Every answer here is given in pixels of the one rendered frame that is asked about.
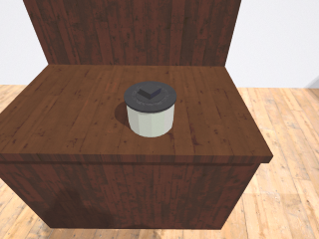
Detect knob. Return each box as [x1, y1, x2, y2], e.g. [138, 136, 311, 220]
[140, 83, 161, 99]

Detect table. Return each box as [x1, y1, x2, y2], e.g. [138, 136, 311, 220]
[0, 0, 274, 230]

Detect lid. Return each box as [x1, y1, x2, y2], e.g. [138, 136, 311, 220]
[124, 81, 176, 114]

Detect pot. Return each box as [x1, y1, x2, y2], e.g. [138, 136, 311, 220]
[127, 105, 174, 137]

